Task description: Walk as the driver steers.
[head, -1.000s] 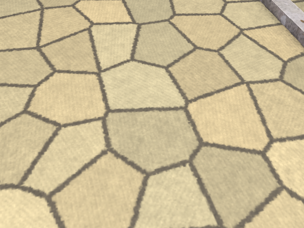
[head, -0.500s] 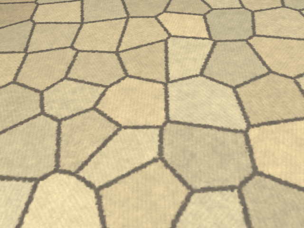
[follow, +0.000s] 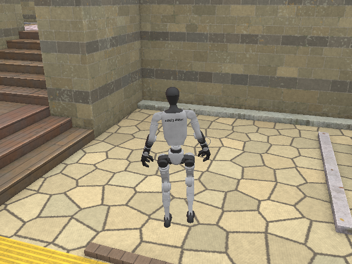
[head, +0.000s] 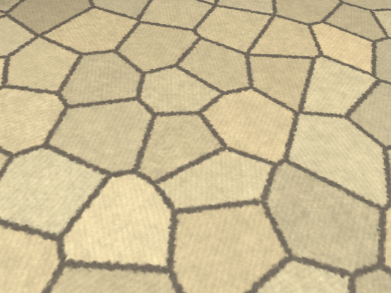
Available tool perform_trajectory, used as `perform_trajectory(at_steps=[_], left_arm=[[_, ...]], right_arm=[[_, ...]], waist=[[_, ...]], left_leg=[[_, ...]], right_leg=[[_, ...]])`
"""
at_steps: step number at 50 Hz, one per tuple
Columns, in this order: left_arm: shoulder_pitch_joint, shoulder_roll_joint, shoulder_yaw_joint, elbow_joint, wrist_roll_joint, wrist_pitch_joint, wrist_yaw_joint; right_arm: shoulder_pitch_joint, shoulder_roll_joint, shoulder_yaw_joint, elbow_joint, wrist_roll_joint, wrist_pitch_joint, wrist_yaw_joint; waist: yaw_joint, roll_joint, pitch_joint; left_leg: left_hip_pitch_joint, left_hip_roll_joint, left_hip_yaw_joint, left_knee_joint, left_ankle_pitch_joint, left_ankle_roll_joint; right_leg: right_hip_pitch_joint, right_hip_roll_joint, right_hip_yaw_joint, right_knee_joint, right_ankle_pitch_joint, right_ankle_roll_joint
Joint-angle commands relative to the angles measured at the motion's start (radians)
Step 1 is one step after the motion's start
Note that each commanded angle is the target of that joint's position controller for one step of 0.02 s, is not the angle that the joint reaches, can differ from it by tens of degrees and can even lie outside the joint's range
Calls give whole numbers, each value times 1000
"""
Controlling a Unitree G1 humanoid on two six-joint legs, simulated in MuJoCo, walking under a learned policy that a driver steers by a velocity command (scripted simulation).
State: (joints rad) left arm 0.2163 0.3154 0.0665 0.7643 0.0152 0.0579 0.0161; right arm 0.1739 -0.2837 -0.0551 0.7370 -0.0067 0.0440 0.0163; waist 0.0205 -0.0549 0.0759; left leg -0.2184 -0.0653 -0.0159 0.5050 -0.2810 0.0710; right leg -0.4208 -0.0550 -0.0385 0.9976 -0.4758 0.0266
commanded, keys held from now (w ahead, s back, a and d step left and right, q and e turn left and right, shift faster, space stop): e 0.74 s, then w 0.26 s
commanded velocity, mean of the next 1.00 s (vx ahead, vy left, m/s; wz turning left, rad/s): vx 0.05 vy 0.00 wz -0.31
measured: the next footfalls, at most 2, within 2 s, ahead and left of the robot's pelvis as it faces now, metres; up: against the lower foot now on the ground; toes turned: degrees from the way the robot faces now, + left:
right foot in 0.38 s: +0.01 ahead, -0.10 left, +0.00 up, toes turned -7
left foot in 0.84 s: +0.08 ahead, +0.09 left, +0.00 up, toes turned -27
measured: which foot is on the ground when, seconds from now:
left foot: down 0.00-0.38, up 0.40-0.82, down 0.84-1.00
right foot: up 0.00-0.36, down 0.38-0.84, up 0.86-1.00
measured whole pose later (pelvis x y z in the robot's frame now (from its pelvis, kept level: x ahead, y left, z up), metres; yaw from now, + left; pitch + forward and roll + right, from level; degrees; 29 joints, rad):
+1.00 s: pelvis +0.04 +0.01 +0.01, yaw -24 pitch +0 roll -1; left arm 0.21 0.31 0.06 0.82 0.04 0.01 -0.03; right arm 0.32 -0.27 -0.02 0.86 -0.03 -0.03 -0.01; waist -0.02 -0.04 0.00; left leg -0.11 -0.04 -0.04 0.33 -0.22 0.05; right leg -0.44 0.10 0.13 0.97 -0.32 -0.03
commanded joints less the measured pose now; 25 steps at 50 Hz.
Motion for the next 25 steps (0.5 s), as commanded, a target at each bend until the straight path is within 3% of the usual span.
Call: perform_trajectory(at_steps=[1, 3, 6, 8, 10, 14, 17, 18, 19, 20, 21, 22, 23, 25], left_arm=[[43, 94, 19, -28, 9, -10, -10], [66, 66, 10, -3, 0, -2, -20], [44, 29, -8, 17, -4, 10, -25], [23, 47, -5, 18, -4, 11, -22], [21, 63, 0, 18, -6, 5, -19], [32, 43, -4, 15, -10, -9, -15], [69, 18, -10, 19, -13, -23, -17], [77, 32, -8, 16, -9, -32, -17], [103, 111, 10, 15, 8, -44, -13], [124, 224, 43, 18, -5, -46, -15], [183, 193, 39, 35, -4, -47, -16], [147, 158, 35, 30, -10, -44, -13], [71, 132, 30, 12, -11, -35, -8], [7, 105, 25, -10, -16, -26, -2]], right_arm=[[-33, -93, -12, -50, 1, -14, -27], [-22, -62, 8, -33, -4, -27, -30], [-6, -60, 26, 8, -19, -37, -38], [3, -101, 19, 28, -24, -35, -43], [11, -134, 8, 41, -18, -29, -46], [7, -137, -3, 53, -12, -23, -53], [-21, -142, -14, 59, -7, -18, -57], [-19, -145, -19, 63, -8, -17, -57], [-21, -117, -17, 43, -10, -18, -56], [-68, -60, -3, 0, -4, -13, -59], [-85, -65, 0, 3, -16, -4, -64], [-66, -73, -3, 17, -11, 0, -58], [-59, -82, -7, 28, -6, -1, -52], [-49, -104, -13, 33, -16, -4, -41]], waist=[[-1, 198, -99], [2, 158, -130], [-21, 171, -87], [-39, 189, -54], [-43, 179, -41], [-35, 148, -51], [2, 136, -72], [16, 109, -77], [10, -25, -101], [16, -204, -60], [47, -148, -89], [18, -59, -71], [-11, -19, -47], [-28, -41, -58]], left_leg=[[145, 229, -180, -190, 623, 130], [140, 228, -133, -201, 626, 117], [106, 234, -109, -235, 443, 96], [86, 253, -117, -227, 375, 105], [96, 283, -140, -201, 383, 128], [132, 331, -161, -144, 505, 160], [117, 314, -114, -67, 521, 121], [77, 284, -82, -16, 439, 75], [-25, 190, -1, 158, 273, 14], [-240, -13, 101, 304, -175, -56], [-287, -1, 8, 485, -365, -58], [-296, 25, -27, 563, -305, -62], [-304, 45, -39, 565, -231, -68], [-308, 53, -31, 530, -146, -90]], right_leg=[[-87, -1, 37, 67, 99, 9], [-10, 5, 38, 5, 125, 14], [78, 16, 53, -192, 128, 7], [101, 39, 53, -254, 103, -8], [84, 48, 44, -262, 63, -21], [72, 49, 20, -278, 6, -42], [164, 63, -2, -459, 125, -68], [224, 51, 45, -576, 260, -86], [308, -75, 256, -661, 433, -130], [356, -277, 524, -664, 860, -276], [370, -325, 562, -682, 897, -368], [349, -271, 483, -682, 804, -364], [322, -203, 418, -688, 701, -319], [342, -124, 354, -683, 683, -266]])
